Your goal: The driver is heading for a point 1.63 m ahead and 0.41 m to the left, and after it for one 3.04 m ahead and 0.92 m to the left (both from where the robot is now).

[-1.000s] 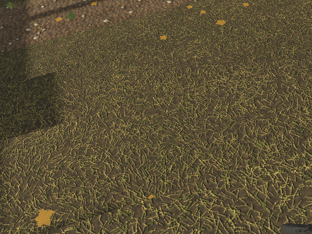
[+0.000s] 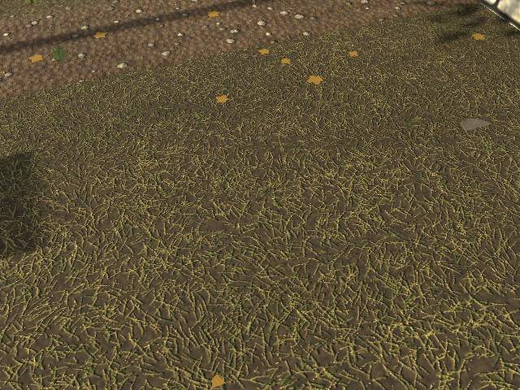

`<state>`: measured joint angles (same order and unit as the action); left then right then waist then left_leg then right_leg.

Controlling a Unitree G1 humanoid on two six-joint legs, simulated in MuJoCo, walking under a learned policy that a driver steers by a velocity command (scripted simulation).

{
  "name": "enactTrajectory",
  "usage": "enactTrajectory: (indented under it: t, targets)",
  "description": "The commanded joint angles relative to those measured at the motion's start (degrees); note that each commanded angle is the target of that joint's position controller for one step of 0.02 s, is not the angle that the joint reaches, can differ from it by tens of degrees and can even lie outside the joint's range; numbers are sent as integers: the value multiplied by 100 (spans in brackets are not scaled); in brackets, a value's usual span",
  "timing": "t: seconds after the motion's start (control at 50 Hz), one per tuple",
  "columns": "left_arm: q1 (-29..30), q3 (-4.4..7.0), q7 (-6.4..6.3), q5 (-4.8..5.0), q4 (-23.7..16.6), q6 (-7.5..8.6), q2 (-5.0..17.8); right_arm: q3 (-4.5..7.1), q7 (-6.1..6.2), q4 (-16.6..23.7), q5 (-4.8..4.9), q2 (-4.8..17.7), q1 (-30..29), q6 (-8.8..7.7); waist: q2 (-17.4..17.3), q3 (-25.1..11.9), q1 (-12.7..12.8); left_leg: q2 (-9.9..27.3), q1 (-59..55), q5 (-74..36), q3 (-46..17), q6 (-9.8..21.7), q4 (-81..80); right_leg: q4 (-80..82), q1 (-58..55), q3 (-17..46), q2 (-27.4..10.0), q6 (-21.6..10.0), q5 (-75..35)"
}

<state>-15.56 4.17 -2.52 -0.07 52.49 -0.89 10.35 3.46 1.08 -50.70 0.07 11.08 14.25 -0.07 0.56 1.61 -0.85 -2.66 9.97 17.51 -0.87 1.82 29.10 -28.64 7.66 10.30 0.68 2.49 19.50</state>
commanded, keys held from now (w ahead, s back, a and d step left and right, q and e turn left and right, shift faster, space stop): no key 0.04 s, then w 0.96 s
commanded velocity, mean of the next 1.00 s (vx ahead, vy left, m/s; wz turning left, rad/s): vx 0.36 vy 0.00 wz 0.00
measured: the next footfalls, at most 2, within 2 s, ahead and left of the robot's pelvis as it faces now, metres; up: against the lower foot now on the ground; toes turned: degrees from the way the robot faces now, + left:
left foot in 0.74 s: +0.40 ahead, +0.10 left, +0.00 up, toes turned +0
right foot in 1.48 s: +0.88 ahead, -0.25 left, -0.17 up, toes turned +2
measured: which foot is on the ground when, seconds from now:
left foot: down 0.00-0.30, up 0.32-0.72, down 0.74-1.00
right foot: down 0.00-0.76, up 0.78-1.00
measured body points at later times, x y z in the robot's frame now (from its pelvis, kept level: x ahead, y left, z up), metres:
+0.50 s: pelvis +0.10 -0.04 +0.01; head +0.10 -0.06 +0.46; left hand +0.02 +0.20 -0.13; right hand +0.21 -0.30 -0.13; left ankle +0.14 +0.12 -0.66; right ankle +0.01 -0.13 -0.74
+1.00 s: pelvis +0.36 +0.02 +0.01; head +0.37 +0.03 +0.46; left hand +0.47 +0.30 -0.11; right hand +0.38 -0.23 -0.13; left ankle +0.35 +0.10 -0.74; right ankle +0.44 -0.15 -0.66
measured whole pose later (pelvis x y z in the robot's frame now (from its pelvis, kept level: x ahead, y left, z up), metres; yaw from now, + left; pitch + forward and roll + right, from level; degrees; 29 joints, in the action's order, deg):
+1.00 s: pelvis +0.36 +0.02 +0.01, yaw +0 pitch +0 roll +1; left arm -11.5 4.5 -1.9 0.7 50.7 3.7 15.5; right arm 2.9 -1.5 -53.3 0.0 12.7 19.5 -4.8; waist 1.9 0.4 -2.3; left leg -5.2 8.1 8.8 1.9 4.9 16.3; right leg -56.5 36.8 3.4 -7.2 -2.1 8.6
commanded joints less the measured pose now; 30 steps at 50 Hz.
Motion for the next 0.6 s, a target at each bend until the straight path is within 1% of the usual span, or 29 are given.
enactTrajectory:
  t: [0.02,0.04,0.06,0.08,0.1,0.12,0.14,0.16,0.18,0.2,0.22,0.24,0.26,0.28,0.3,0.32,0.34,0.36,0.38,0.4,0.42,0.44,0.46,0.48,0.5,0.52,0.54,0.58,0.6]
  targets:
    - [-216,108,-34,10,-29,60,512,120,41,133,5,546,137,-48,-46,44,4,425,-201,-1478,-377,-3,-474,339,323,-73,-125,-35,-1554]
    - [-222,106,-39,11,28,65,508,120,49,94,7,542,155,-45,-42,64,3,421,-193,-1427,-376,-6,-486,353,329,-84,-122,-30,-1527]
    - [-293,96,-50,14,111,59,451,124,67,22,8,530,233,-31,-87,-16,4,389,-218,-813,-376,10,-569,322,316,-197,-33,-34,-1090]
    - [-297,87,-63,35,152,55,405,144,93,-16,35,584,263,-11,-196,53,-12,396,-139,159,-469,78,-708,192,430,-354,92,-59,-492]
    - [-221,88,-76,79,133,69,386,199,123,-33,89,728,309,10,-389,151,-60,477,-45,1375,-695,251,-864,-160,671,-582,262,-116,249]
    - [-90,78,-74,114,48,115,353,245,144,-75,129,871,480,12,-697,297,-140,798,-23,2474,-1267,530,-1174,-606,1125,-749,343,-173,788]
    - [148,66,-58,154,-83,193,353,279,151,-127,151,996,739,-9,-943,532,-248,1316,-25,3254,-2087,890,-1612,-1023,1666,-862,286,-234,987]
    - [453,53,-42,203,-222,292,387,304,155,-129,156,1103,832,-55,-1020,894,-315,1777,202,3483,-2771,1200,-1944,-1317,2023,-886,62,-289,932]
    - [595,49,-11,220,-289,387,384,314,165,-101,125,1145,778,-109,-997,1067,-301,1987,382,3277,-3057,1347,-2053,-1561,2176,-791,-121,-348,934]
    - [537,51,36,222,-270,465,365,314,168,-55,103,1140,666,-145,-983,1045,-233,2019,414,2948,-2969,1353,-2048,-1511,2161,-784,-221,-431,1111]
    - [342,51,72,230,-194,520,334,311,156,-19,134,1144,521,-154,-966,944,-94,1945,588,2650,-2702,1260,-1994,-1173,1781,-851,-250,-528,1120]
    - [-74,73,113,224,-9,560,330,303,143,69,219,1111,201,-130,-863,802,168,1689,1050,2295,-2159,1054,-1857,-460,885,-1011,-186,-627,694]
    - [-717,124,141,186,312,577,317,289,132,120,275,1035,-38,-101,-723,522,460,1313,1672,1991,-1582,819,-1501,-60,-360,-1248,72,-608,-157]
    - [-1343,173,156,137,605,555,312,241,128,176,246,857,-160,-109,-461,263,698,944,2111,1731,-1088,580,-838,-65,-1146,-1208,184,-525,-323]
    - [-2042,238,136,122,753,543,503,128,74,294,206,508,-357,-164,388,49,938,528,2755,1271,-425,255,726,463,-1698,24,-613,-730,451]
    - [-2494,353,191,74,742,601,1145,91,61,550,270,305,-480,-281,1676,55,973,-17,3652,1264,125,24,2568,1624,-1835,2664,-1955,-1478,1387]
    - [-2091,252,227,-39,630,671,1015,139,52,590,331,526,-449,-382,1213,361,700,150,4070,1530,-436,108,3553,1864,-1348,3429,-2331,-1894,1734]
    - [-1568,174,231,29,462,720,836,141,26,520,361,578,-175,-450,806,652,411,433,4426,964,-599,191,3937,1797,-1242,2899,-2210,-1838,1617]
    - [-1270,117,261,71,352,737,706,149,0,388,295,638,-31,-487,554,610,304,622,4386,373,-542,239,3974,1785,-1164,2246,-1918,-1617,1263]
    - [-1047,74,286,82,296,722,690,184,-15,358,229,701,-51,-498,367,585,194,774,4304,-132,-495,217,3750,1808,-1040,1758,-1743,-1407,696]
    - [-1006,8,280,73,283,689,550,205,-41,353,162,746,-134,-481,410,486,180,893,3992,-538,-424,149,3476,1808,-867,1201,-1503,-1223,-98]
    - [-1151,-33,264,38,345,660,461,203,-88,342,129,685,-178,-456,502,393,202,891,3762,-818,-272,55,3313,1777,-771,766,-1322,-1151,-827]
    - [-1332,-41,238,26,418,630,502,167,-130,375,109,564,-290,-422,579,345,252,854,3698,-1004,-121,-33,3182,1749,-735,502,-1236,-1175,-1534]
    - [-1498,-48,193,40,477,610,524,138,-145,456,101,491,-480,-386,545,357,301,838,3700,-1150,-34,-108,2972,1736,-711,294,-1202,-1197,-2039]
    - [-1619,-56,151,52,498,596,566,99,-152,581,83,426,-765,-362,480,410,376,821,3718,-1294,28,-157,2652,1771,-671,167,-1184,-1203,-2265]
    - [-1635,-63,114,44,495,577,619,59,-160,705,90,362,-1060,-360,397,489,426,778,3650,-1486,75,-185,2201,1800,-570,44,-1151,-1177,-2364]
    - [-1650,-71,69,49,513,545,674,13,-174,800,97,287,-1324,-364,442,551,494,704,3498,-1698,150,-196,1744,1843,-461,-61,-1113,-1142,-2409]
    - [-1725,-98,31,53,551,528,738,-22,-216,958,136,291,-1744,-400,556,692,566,499,2962,-2089,303,-219,1091,1955,-122,-266,-1039,-1097,-2266]
    - [-1681,-110,27,79,559,536,773,-10,-269,1088,144,339,-2016,-426,526,747,585,416,2726,-2187,345,-191,865,2034,10,-331,-1027,-1092,-2310]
